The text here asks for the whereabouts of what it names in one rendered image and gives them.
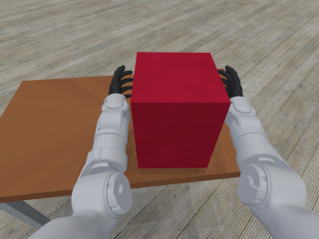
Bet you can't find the table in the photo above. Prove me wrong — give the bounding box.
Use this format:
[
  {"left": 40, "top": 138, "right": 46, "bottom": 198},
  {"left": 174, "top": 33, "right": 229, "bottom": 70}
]
[{"left": 0, "top": 69, "right": 241, "bottom": 230}]

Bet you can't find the robot left forearm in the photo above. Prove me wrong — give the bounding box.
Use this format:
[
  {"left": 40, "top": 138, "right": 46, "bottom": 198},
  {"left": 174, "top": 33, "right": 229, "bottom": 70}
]
[{"left": 71, "top": 94, "right": 131, "bottom": 209}]

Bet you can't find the robot left upper arm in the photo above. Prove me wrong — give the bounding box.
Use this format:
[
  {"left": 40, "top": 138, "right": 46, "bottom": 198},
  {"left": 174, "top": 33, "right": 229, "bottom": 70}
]
[{"left": 27, "top": 170, "right": 133, "bottom": 239}]

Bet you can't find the robot right forearm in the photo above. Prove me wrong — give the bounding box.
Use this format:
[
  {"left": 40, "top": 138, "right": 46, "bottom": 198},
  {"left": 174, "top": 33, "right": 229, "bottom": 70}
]
[{"left": 224, "top": 96, "right": 307, "bottom": 200}]

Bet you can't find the left robot hand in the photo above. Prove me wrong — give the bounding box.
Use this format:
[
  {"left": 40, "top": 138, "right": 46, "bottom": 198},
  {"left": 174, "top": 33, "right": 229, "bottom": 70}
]
[{"left": 109, "top": 65, "right": 134, "bottom": 99}]

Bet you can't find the robot right upper arm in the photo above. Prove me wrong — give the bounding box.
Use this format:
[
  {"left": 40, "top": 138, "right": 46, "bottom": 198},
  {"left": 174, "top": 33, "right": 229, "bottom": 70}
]
[{"left": 236, "top": 162, "right": 319, "bottom": 239}]

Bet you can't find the right robot hand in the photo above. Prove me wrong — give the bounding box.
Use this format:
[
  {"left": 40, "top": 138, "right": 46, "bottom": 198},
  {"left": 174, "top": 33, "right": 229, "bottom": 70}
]
[{"left": 217, "top": 65, "right": 243, "bottom": 99}]

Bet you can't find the carton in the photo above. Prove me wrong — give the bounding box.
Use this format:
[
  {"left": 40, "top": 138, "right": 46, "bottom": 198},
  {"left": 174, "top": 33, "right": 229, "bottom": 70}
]
[{"left": 131, "top": 52, "right": 231, "bottom": 168}]

